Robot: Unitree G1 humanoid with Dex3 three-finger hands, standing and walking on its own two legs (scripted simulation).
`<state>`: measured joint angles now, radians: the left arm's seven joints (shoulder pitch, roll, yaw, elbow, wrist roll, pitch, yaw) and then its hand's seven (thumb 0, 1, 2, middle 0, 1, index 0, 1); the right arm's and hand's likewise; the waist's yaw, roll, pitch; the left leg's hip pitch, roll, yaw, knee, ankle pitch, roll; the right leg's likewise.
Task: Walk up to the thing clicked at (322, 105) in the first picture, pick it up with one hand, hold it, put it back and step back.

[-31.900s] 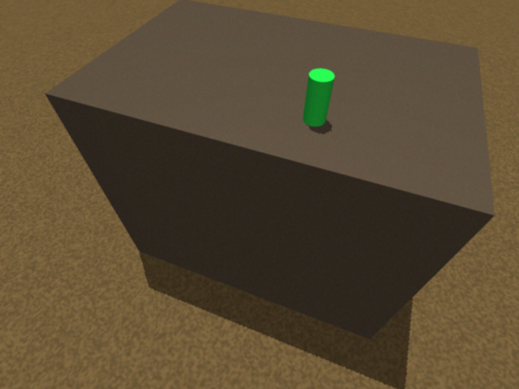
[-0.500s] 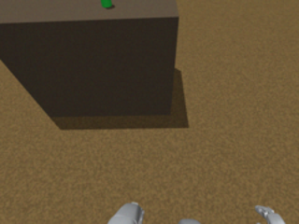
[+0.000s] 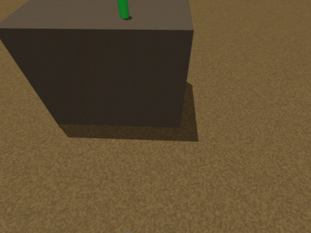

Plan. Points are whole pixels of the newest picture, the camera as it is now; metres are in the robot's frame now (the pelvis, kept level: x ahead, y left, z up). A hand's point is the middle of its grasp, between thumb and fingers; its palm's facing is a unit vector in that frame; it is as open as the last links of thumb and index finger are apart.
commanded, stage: step back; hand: left
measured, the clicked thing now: (123, 5) +1.14 +0.19 +0.09
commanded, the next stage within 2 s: stand in 0.52 s
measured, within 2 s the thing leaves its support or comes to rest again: neither
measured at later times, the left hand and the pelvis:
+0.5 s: hand (59, 231) +0.15 +0.29 -0.14, palm faces -0.02 -0.93 -0.36, open 7.4 cm; pelvis +0.04 +0.03 +0.01, yaw -1 degrees
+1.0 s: hand out of the picture +0.11 +0.26 -0.14, palm faces -0.06 -0.94 -0.33, open 7.4 cm; pelvis +0.03 +0.02 +0.02, yaw -1 degrees
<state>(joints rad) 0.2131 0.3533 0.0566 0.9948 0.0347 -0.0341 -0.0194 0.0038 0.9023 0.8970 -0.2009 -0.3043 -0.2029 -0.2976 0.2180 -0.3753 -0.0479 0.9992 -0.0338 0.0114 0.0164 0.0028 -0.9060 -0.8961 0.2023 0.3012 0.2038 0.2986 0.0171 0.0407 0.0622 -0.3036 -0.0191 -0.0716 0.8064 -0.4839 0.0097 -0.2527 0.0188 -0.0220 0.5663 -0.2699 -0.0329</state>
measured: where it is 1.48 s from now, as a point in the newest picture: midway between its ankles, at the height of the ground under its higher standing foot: outside the picture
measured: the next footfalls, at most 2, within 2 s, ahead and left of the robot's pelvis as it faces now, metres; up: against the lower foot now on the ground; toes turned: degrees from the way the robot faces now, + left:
none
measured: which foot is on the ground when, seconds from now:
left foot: down 0.00-1.00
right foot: down 0.00-1.00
